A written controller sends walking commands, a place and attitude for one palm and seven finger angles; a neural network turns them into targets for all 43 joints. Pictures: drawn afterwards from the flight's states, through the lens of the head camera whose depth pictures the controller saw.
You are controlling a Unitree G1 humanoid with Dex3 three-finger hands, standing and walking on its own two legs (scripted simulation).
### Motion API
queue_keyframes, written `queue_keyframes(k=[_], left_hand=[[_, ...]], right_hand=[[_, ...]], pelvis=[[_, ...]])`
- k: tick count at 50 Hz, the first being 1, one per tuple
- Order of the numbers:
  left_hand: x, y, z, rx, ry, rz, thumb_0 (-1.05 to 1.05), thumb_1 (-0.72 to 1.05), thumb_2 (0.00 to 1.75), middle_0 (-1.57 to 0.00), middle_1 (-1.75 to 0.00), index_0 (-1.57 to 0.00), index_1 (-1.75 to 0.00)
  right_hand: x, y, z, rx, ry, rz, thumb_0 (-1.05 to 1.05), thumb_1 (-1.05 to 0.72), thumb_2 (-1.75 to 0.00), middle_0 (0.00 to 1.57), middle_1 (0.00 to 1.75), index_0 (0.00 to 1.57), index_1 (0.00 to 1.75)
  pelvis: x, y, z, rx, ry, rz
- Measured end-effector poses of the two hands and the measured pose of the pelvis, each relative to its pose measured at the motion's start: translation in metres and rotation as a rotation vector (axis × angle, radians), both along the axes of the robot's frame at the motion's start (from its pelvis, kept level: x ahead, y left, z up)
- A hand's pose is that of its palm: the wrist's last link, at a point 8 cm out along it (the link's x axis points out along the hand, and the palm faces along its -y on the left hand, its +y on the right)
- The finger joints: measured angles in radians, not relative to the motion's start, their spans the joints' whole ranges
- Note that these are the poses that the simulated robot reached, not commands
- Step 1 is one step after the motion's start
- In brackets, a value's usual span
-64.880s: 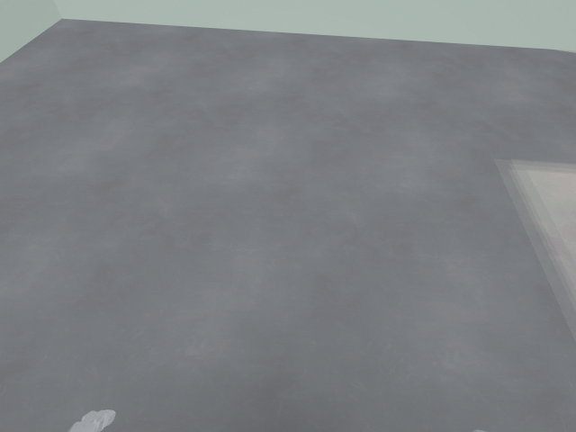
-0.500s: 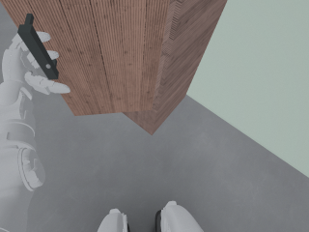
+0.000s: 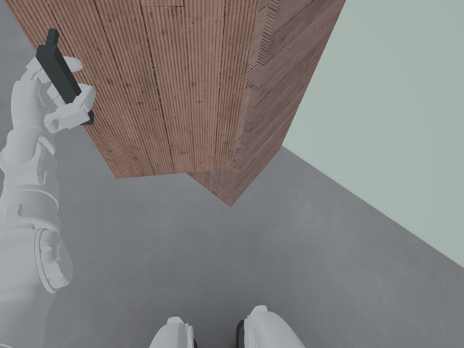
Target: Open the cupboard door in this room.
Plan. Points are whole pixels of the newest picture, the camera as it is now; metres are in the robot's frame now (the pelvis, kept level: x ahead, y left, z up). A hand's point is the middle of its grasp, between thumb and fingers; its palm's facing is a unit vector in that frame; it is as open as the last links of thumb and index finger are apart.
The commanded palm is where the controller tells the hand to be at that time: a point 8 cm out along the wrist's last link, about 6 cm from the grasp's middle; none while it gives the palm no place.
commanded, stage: close the thumb around the handle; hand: left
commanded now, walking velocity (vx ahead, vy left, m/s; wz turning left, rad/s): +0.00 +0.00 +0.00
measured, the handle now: (71, 80) +0.56 +0.24 +0.07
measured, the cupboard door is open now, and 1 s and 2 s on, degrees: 46 73 95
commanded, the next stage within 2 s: pull the door open along its arc in 0.16 s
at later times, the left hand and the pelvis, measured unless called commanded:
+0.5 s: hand (79, 107) +0.49 +0.21 +0.08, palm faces +0.04 -1.00 +0.00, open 6.1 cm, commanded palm +0.44 +0.26 +0.08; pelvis +0.00 +0.00 +0.00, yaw -1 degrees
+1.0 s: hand (121, 173) +0.37 +0.14 +0.08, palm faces +0.42 -0.90 +0.05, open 6.5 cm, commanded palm +0.31 +0.19 +0.08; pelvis +0.01 -0.01 +0.02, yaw +1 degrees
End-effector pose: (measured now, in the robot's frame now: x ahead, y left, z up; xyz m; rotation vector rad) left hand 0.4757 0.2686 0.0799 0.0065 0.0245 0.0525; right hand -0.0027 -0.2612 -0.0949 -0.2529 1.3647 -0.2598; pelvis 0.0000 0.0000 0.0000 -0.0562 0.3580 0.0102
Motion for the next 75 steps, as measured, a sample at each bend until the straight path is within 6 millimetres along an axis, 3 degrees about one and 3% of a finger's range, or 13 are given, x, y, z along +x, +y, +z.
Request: queue_keyframes(k=[4,22,28,33,37,43,51,57,66,75], left_hand=[[0.001,0.000,0.000,0.001,0.000,-0.005,0.01,0.69,0.81,-0.34,-1.30,-0.36,-1.31],[0.002,0.000,0.000,-0.002,-0.003,-0.006,0.01,0.69,0.80,-0.33,-1.31,-0.34,-1.34],[-0.014,-0.004,-0.001,-0.008,-0.012,-0.018,0.01,0.69,0.77,-0.31,-1.32,-0.32,-1.33],[-0.042,-0.012,-0.002,-0.011,-0.023,-0.035,0.01,0.69,0.74,-0.30,-1.31,-0.31,-1.32],[-0.071,-0.025,-0.003,-0.029,-0.035,-0.014,0.01,0.68,0.73,-0.30,-1.31,-0.30,-1.30],[-0.113,-0.056,-0.005,-0.085,-0.061,0.194,0.01,0.65,0.75,-0.30,-1.31,-0.32,-1.25],[-0.149,-0.095,-0.001,-0.041,-0.040,0.400,0.01,0.65,0.78,-0.31,-1.28,-0.31,-1.27],[-0.172,-0.118,0.001,-0.010,-0.017,0.405,0.01,0.65,0.76,-0.30,-1.28,-0.30,-1.30],[-0.206,-0.161,0.003,-0.026,0.012,0.395,0.01,0.64,0.73,-0.28,-1.30,-0.32,-1.32],[-0.218,-0.185,0.004,0.019,0.008,0.378,0.01,0.65,0.75,-0.30,-1.31,-0.32,-1.33]], right_hand=[[0.001,0.001,-0.001,0.000,0.001,0.003,0.01,-0.90,-0.90,0.20,0.29,0.20,0.30],[-0.003,-0.002,0.001,-0.005,0.006,-0.008,0.01,-0.90,-0.90,0.20,0.29,0.20,0.30],[0.006,-0.001,0.005,0.012,-0.029,-0.025,0.01,-0.90,-0.90,0.20,0.29,0.20,0.30],[0.030,0.002,0.009,0.037,-0.102,-0.021,0.01,-0.90,-0.90,0.20,0.29,0.20,0.30],[0.062,0.006,0.012,0.059,-0.195,0.012,0.01,-0.90,-0.90,0.20,0.29,0.20,0.30],[0.120,0.018,0.013,0.105,-0.345,0.111,0.01,-0.90,-0.90,0.20,0.29,0.20,0.29],[0.176,0.037,0.018,0.157,-0.453,0.229,0.01,-0.90,-0.90,0.20,0.29,0.20,0.29],[0.187,0.038,0.022,0.171,-0.481,0.250,0.01,-0.90,-0.90,0.20,0.29,0.20,0.30],[0.182,0.017,0.022,0.156,-0.479,0.244,0.01,-0.90,-0.90,0.20,0.29,0.20,0.30],[0.183,0.002,0.019,0.151,-0.507,0.254,0.02,-0.90,-0.90,0.20,0.29,0.20,0.30]], pelvis=[[0.000,0.000,0.000,0.000,0.000,0.002],[-0.001,-0.001,-0.001,0.002,0.007,-0.006],[0.005,0.000,0.005,0.008,-0.011,-0.020],[0.012,0.001,0.011,0.013,-0.034,-0.025],[0.016,0.002,0.015,0.017,-0.057,-0.027],[0.016,0.001,0.016,0.028,-0.087,-0.018],[0.013,-0.009,0.016,0.043,-0.128,0.010],[0.015,-0.020,0.019,0.050,-0.159,0.024],[0.019,-0.034,0.020,0.061,-0.188,0.034],[0.014,-0.048,0.017,0.072,-0.196,0.051]])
